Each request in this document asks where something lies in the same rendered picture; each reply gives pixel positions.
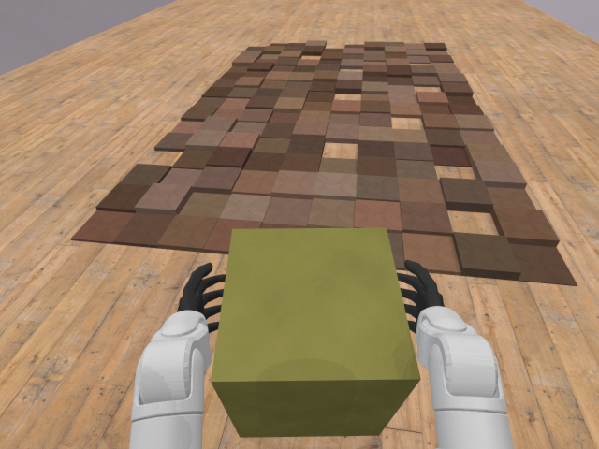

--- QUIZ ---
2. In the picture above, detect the right robot forearm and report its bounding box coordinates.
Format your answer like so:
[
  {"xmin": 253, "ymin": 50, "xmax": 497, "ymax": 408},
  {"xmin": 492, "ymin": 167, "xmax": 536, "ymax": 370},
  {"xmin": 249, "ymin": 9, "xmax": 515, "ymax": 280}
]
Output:
[{"xmin": 416, "ymin": 306, "xmax": 514, "ymax": 449}]

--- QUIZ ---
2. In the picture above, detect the left robot forearm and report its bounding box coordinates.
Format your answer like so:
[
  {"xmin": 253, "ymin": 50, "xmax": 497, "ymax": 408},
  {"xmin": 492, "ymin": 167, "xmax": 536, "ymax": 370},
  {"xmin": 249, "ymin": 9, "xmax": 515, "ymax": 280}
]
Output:
[{"xmin": 129, "ymin": 311, "xmax": 212, "ymax": 449}]

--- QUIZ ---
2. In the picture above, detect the right robot hand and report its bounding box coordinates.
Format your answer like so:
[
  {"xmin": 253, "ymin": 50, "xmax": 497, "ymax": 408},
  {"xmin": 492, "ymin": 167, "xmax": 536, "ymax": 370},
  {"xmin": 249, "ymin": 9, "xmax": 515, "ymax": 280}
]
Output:
[{"xmin": 397, "ymin": 260, "xmax": 445, "ymax": 333}]

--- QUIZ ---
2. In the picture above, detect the left robot hand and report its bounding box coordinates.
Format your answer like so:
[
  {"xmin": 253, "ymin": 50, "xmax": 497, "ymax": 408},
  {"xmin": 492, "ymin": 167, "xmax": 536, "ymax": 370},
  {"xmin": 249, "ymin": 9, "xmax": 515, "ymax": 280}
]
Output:
[{"xmin": 177, "ymin": 263, "xmax": 226, "ymax": 333}]

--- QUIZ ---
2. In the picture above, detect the carton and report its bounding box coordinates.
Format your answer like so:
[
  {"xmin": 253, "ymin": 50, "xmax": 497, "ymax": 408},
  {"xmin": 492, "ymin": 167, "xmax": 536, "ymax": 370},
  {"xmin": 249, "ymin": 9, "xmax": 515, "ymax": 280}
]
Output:
[{"xmin": 211, "ymin": 227, "xmax": 421, "ymax": 438}]

